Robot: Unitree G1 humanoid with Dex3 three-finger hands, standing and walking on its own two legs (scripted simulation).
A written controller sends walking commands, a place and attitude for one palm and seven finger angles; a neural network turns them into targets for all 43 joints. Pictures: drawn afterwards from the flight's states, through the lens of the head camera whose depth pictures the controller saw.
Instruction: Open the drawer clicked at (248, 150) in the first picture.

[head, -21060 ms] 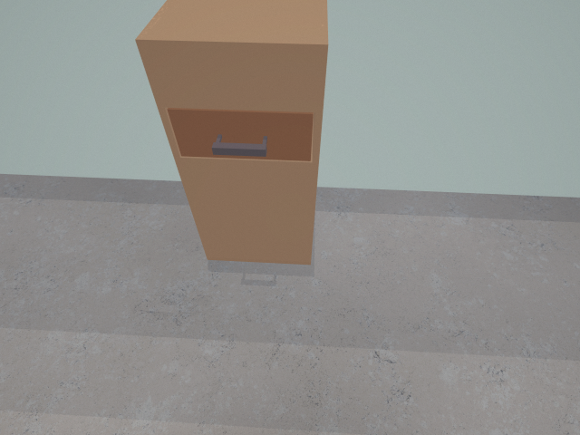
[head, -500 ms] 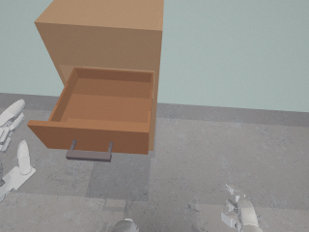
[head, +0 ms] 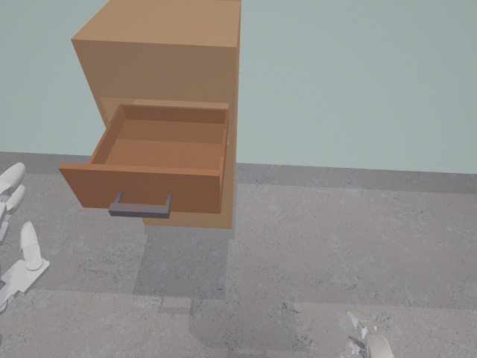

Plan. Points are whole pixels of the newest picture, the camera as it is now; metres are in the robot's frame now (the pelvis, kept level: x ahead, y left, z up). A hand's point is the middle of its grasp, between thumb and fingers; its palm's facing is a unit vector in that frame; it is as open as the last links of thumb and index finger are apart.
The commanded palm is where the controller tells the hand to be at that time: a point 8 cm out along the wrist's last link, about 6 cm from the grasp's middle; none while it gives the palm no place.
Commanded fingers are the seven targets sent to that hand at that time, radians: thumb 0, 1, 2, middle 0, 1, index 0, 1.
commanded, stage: stop stepping back and stand still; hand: left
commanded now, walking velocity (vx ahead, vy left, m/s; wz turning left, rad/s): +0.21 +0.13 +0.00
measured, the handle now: (142, 203) +0.49 +0.27 -0.12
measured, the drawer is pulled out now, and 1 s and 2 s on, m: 0.30 0.30 0.30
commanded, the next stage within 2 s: let the arm hang, fingers relaxed in 0.40 s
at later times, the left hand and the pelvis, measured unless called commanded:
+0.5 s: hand (38, 273) +0.18 +0.24 +0.16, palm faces +0.37 -0.83 -0.42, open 7.4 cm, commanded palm none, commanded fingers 0.00 0.90 0.90 -0.20 -0.30 -0.20 -0.30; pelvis -0.01 +0.01 +0.00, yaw +0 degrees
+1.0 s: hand out of the picture -0.04 +0.20 -0.17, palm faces +0.05 -0.97 -0.23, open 7.1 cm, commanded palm none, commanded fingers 0.00 0.90 0.90 -0.20 -0.30 -0.20 -0.30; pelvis +0.00 +0.01 +0.01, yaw +1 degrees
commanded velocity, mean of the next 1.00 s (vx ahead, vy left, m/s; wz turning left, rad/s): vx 0.04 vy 0.00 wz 0.00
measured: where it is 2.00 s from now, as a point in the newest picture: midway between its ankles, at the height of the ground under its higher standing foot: outside the picture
